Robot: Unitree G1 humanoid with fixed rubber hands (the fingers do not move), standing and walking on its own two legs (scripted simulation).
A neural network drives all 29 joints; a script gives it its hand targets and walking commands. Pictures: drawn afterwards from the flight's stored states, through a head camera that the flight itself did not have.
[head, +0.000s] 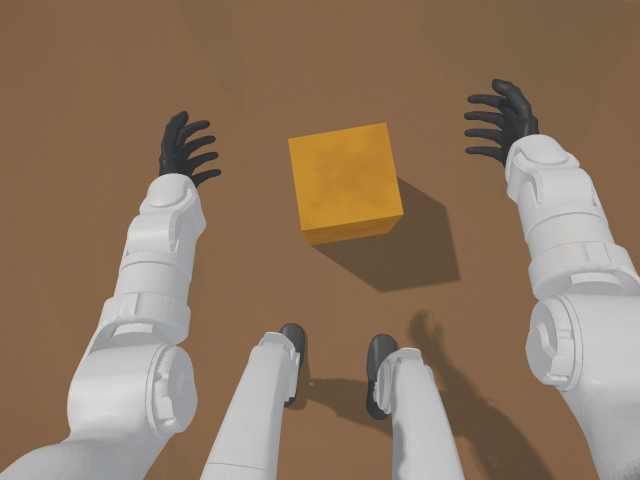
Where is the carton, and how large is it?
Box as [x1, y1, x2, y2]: [288, 123, 403, 244]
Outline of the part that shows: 385,123 288,139 301,229 310,244 385,233 403,214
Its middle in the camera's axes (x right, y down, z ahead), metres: +0.06 -0.11 +0.92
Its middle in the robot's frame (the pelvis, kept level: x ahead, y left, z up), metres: +0.56 +0.03 -0.54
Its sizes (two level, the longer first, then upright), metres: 0.210 0.200 0.250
